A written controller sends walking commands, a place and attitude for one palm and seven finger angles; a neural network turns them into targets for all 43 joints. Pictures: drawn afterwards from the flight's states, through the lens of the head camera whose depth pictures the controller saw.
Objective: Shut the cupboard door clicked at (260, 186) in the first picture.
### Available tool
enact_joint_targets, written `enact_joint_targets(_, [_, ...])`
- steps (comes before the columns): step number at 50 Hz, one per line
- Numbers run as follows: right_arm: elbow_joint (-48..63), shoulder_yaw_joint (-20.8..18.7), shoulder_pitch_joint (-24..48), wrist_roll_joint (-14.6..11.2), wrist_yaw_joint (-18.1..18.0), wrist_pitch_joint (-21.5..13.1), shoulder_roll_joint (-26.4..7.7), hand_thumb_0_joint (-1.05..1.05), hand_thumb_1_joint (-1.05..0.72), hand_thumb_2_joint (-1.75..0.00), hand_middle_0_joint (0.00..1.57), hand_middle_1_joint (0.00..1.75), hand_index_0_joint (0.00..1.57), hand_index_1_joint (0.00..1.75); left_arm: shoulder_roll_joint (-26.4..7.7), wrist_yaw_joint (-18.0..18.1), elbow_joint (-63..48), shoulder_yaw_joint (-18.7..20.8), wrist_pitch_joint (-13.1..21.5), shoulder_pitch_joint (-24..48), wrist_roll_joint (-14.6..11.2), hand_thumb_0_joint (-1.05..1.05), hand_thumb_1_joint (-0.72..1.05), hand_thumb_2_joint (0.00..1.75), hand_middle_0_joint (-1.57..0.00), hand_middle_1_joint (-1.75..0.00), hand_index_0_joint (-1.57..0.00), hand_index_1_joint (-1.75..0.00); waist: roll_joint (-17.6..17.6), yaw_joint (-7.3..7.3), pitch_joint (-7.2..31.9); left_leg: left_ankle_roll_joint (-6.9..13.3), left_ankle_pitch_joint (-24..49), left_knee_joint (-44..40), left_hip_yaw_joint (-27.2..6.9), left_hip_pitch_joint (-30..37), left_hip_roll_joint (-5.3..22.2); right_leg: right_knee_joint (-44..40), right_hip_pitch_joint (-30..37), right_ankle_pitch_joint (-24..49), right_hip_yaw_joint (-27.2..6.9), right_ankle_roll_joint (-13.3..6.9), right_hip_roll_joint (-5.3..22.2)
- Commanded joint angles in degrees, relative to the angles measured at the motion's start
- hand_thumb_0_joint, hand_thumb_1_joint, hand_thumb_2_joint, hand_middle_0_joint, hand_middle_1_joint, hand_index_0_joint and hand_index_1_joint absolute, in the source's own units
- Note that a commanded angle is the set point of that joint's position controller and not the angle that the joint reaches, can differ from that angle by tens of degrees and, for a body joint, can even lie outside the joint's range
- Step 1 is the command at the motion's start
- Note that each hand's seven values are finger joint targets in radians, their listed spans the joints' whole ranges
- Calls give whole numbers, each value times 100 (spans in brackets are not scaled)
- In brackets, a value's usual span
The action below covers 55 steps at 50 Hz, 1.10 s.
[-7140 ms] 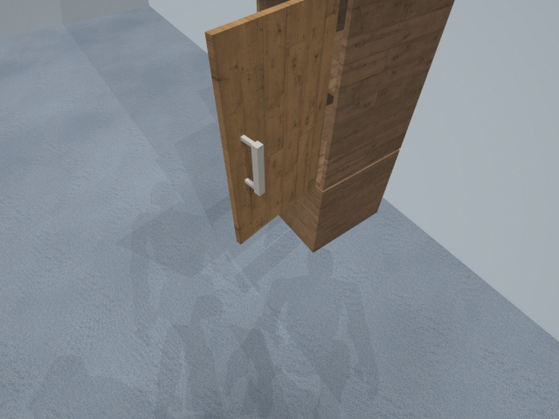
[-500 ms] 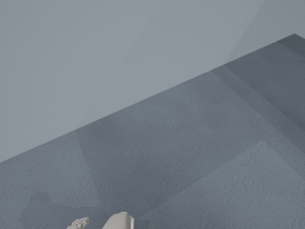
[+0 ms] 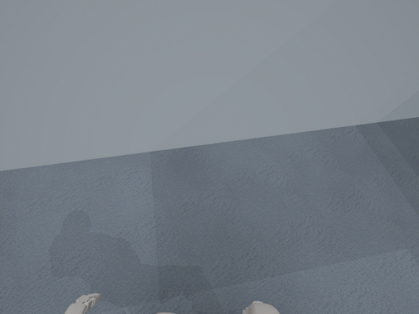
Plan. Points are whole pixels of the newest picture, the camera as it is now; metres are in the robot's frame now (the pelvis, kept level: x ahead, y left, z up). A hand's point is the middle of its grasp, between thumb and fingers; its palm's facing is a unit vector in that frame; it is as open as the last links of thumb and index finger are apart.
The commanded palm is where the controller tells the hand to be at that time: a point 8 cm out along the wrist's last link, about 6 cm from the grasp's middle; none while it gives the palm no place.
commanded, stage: walk to a spot facing it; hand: left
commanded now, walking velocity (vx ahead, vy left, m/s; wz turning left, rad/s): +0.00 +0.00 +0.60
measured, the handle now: out of the picture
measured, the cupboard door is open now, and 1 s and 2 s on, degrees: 100 100 100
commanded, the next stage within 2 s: none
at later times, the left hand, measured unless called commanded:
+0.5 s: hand out of the picture -0.03 +0.19 -0.19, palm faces +0.36 -0.90 -0.24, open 7.3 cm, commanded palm none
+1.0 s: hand out of the picture +0.04 +0.18 -0.15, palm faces +0.57 -0.78 -0.26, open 7.4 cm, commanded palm none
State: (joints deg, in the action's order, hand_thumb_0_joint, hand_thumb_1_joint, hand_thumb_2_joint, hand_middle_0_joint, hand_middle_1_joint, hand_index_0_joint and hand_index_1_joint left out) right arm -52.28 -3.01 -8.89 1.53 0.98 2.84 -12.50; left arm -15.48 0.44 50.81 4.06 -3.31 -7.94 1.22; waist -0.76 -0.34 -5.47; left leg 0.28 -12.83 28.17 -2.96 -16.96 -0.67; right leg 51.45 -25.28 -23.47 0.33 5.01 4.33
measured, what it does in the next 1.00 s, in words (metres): steps on the spot, turning left: right foot, then left foot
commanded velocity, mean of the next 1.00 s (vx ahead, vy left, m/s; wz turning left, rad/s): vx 0.10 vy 0.00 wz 0.60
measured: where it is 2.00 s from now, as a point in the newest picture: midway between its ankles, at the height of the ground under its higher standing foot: (157, 282)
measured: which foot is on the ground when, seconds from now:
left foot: down 0.00-0.08, up 0.10-0.46, down 0.48-0.92, up 0.94-1.00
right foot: up 0.00-0.08, down 0.10-0.48, up 0.50-0.90, down 0.92-1.00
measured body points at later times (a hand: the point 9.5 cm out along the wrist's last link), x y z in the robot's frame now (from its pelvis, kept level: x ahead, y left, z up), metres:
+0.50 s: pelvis +0.01 -0.02 -0.02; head +0.06 +0.02 +0.43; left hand -0.04 +0.24 -0.17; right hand +0.21 -0.23 -0.14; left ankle -0.03 +0.07 -0.74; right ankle +0.00 -0.15 -0.73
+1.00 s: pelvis +0.07 -0.05 +0.00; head +0.11 -0.04 +0.44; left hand +0.01 +0.22 -0.13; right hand +0.24 -0.24 -0.16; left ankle -0.03 +0.05 -0.68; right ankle +0.11 -0.15 -0.74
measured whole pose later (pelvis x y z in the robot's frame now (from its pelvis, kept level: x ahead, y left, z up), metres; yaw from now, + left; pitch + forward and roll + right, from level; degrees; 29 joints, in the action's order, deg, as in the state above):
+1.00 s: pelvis +0.07 -0.05 +0.00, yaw +37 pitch +1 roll +1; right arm -56.8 -4.7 -13.8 1.7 1.6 3.8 -13.9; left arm -11.2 -0.4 50.1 2.6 1.3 -9.2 1.6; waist 2.0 -1.9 -4.1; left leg -1.2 -25.9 57.1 -3.2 -26.1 -1.0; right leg 31.9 -12.8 -20.0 6.4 -0.3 3.2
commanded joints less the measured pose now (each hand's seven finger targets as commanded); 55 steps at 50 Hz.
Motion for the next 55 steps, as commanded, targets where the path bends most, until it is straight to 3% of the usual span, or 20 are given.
enact_joint_targets(1, [460, -422, 115, -8, -104, -76, -1334, 0, -90, -90, 20, 30, 20, 30, -306, 27, -454, 64, 231, -246, -72, 0, 90, 90, -20, -30, -20, -30, 1074, 26, 842, 761, 1349, -485, -1539, 56, 1123, -1352, 964, 175, 225, -117, -402])
enact_joint_targets(3, [557, -405, 294, -87, -80, -70, -1114, 0, -90, -90, 20, 30, 20, 30, -589, 67, -358, 144, 342, -864, -50, 0, 90, 90, -20, -30, -20, -30, 532, 352, 1066, 357, 601, 226, -1306, -708, 664, -2964, 2296, 1076, -45, -187, -62])
enact_joint_targets(4, [657, -348, 159, -137, -47, -82, -670, 0, -90, -90, 20, 30, 20, 30, -1107, 130, -328, 256, 418, -1010, 47, 0, 90, 90, -20, -30, -20, -30, -1172, 383, 1165, -145, -1129, 1539, -344, -1858, -157, -3604, 3101, 1395, -1635, -682, 1531])
enact_joint_targets(5, [748, -341, 248, -83, -31, -89, -743, 0, -90, -90, 20, 30, 20, 30, -1297, 143, -396, 214, 392, -852, 51, 0, 90, 90, -20, -30, -20, -30, -1526, 355, 969, -272, -2398, 2999, 1, -1881, -276, -3563, 2317, 2170, -2084, -1297, 2497])
enact_joint_targets(8, [404, -359, 120, -62, 27, 75, -735, 0, -90, -90, 20, 30, 20, 30, -607, 175, -533, 66, 376, -67, -23, 0, 90, 90, -20, -30, -20, -30, -1037, -79, 540, -358, -1337, 4460, -51, -1809, 216, -3225, 1642, 2792, -640, -1223, 1605])
enact_joint_targets(10, [339, -283, 160, -61, 77, 80, -604, 0, -90, -90, 20, 30, 20, 30, -481, 164, -536, 21, 428, -162, -15, 0, 90, 90, -20, -30, -20, -30, -1106, -65, 516, -462, -1073, 4118, 219, -1758, 258, -3085, 1834, 3630, -22, -1063, 1343])
enact_joint_targets(18, [464, -138, 727, -103, 105, 13, -404, 0, -90, -90, 20, 30, 20, 30, -803, 157, -207, 175, 403, -870, 54, 0, 90, 90, -20, -30, -20, -30, -1194, 327, 754, -376, -1360, 1672, 838, -1007, 168, -2577, 2606, 4551, 448, -1135, 1648])
enact_joint_targets(22, [411, -178, 232, -77, 78, -57, -631, 0, -90, -90, 20, 30, 20, 30, -954, 97, -221, 232, 380, -681, -7, 0, 90, 90, -20, -30, -20, -30, -857, -21, 938, -193, -323, 162, 1039, 342, 12, -1726, 1943, 4134, 874, -780, 1580])
enact_joint_targets(23, [327, -268, -226, -51, 75, -103, -928, 0, -90, -90, 20, 30, 20, 30, -855, 72, -275, 216, 368, -535, -40, 0, 90, 90, -20, -30, -20, -30, -231, -306, 1229, 9, 823, -375, 549, 1393, 436, -738, 1171, 3327, 1087, -498, 1387])
enact_joint_targets(24, [275, -465, -684, 9, 32, -148, -1665, 0, -90, -90, 20, 30, 20, 30, -439, 13, -544, 119, 338, -430, -85, 0, 90, 90, -20, -30, -20, -30, 1666, -553, 1434, 928, 3232, -452, -1740, 2412, 2154, 710, -659, -595, 1181, -25, 468])
enact_joint_targets(25, [152, -476, -1002, -41, -3, -90, -1862, 0, -90, -90, 20, 30, 20, 30, -438, 57, -750, 42, 261, -48, -26, 0, 90, 90, -20, -30, -20, -30, 1350, -636, 1358, 1439, 3740, -487, -1931, 2086, 2692, 1319, -944, -1611, 463, -90, 333])
enact_joint_targets(31, [410, -264, -30, -42, -173, -215, -1231, 0, -90, -90, 20, 30, 20, 30, -422, 2, -313, 115, 155, -194, -4, 0, 90, 90, -20, -30, -20, -30, 805, -42, 892, 821, 2595, -784, -822, 1073, 1433, 1584, -771, 122, -75, 12, 246])
enact_joint_targets(34, [362, -268, -159, -43, -156, -233, -1215, 0, -90, -90, 20, 30, 20, 30, -390, 3, -348, 99, 163, -151, -13, 0, 90, 90, -20, -30, -20, -30, 761, -44, 977, 864, 2453, -788, -914, 1189, 1366, 1192, -684, 208, -77, 55, 169])
enact_joint_targets(39, [278, -337, -345, 8, -99, -234, -1277, 0, -90, -90, 20, 30, 20, 30, -323, -108, -558, 55, 257, 375, -5, 0, 90, 90, -20, -30, -20, -30, 982, -211, 691, 892, -131, -1082, -1496, 782, 1246, -253, -323, -80, 117, -11, -64])
enact_joint_targets(43, [318, -388, -56, -8, -91, -214, -1287, 0, -90, -90, 20, 30, 20, 30, -355, -172, -418, 81, 371, -144, -14, 0, 90, 90, -20, -30, -20, -30, 1061, 76, 729, 717, -872, -671, -1729, -64, 969, -1825, 1223, 262, 399, -90, -427])
enact_joint_targets(44, [359, -361, 127, -44, -93, -221, -1162, 0, -90, -90, 20, 30, 20, 30, -458, -165, -283, 144, 424, -597, -14, 0, 90, 90, -20, -30, -20, -30, 733, 346, 846, 527, -1202, -182, -1505, -784, 680, -2645, 2305, 517, 340, -136, -343])
enact_joint_targets(46, [691, -224, 446, -90, -35, -308, -529, 0, -90, -90, 20, 30, 20, 30, -1344, -25, -122, 320, 485, -1435, 58, 0, 90, 90, -20, -30, -20, -30, -1958, 832, 810, -135, -2508, 2698, 107, -2984, -303, -4196, 3600, -1160, -2645, -981, 2378])
enact_joint_targets(47, [666, -298, 577, 1, -2, -282, -863, 0, -90, -90, 20, 30, 20, 30, -1142, 17, -147, 259, 515, -1272, 2, 0, 90, 90, -20, -30, -20, -30, -1478, 636, 399, -110, -2036, 3641, -206, -2968, 142, -4370, 2761, -1360, -2761, -1200, 2552])
enact_joint_targets(50, [298, -303, 330, 35, 162, -167, -600, 0, -90, -90, 20, 30, 20, 30, -377, 12, -189, 57, 651, -499, -26, 0, 90, 90, -20, -30, -20, -30, -863, 53, -173, -248, -468, 4222, 19, -2535, 527, -4227, 1802, 272, -586, -810, 1635])
enact_joint_targets(55, [190, -173, 441, -7, 232, -149, -278, 0, -90, -90, 20, 30, 20, 30, -220, 38, 262, 1, 821, -1351, 0, 0, 90, 90, -20, -30, -20, -30, -761, 157, 272, -283, -95, 3528, 528, -2666, 459, -3644, 2995, 3774, 781, -731, 1378])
